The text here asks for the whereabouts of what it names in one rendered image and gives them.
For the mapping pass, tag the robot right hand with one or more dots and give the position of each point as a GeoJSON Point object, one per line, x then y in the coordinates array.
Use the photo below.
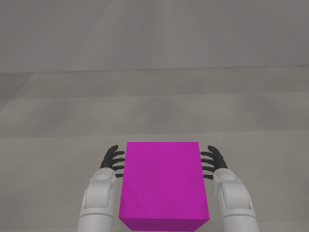
{"type": "Point", "coordinates": [217, 161]}

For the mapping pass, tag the carton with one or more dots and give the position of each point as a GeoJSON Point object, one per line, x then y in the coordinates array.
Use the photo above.
{"type": "Point", "coordinates": [163, 187]}

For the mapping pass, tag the robot left forearm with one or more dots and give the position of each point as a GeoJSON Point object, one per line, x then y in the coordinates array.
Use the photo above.
{"type": "Point", "coordinates": [98, 202]}

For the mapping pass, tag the robot left hand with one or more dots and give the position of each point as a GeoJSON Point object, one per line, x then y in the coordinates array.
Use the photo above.
{"type": "Point", "coordinates": [108, 160]}

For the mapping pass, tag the robot right forearm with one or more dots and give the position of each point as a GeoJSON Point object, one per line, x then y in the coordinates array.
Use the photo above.
{"type": "Point", "coordinates": [235, 206]}

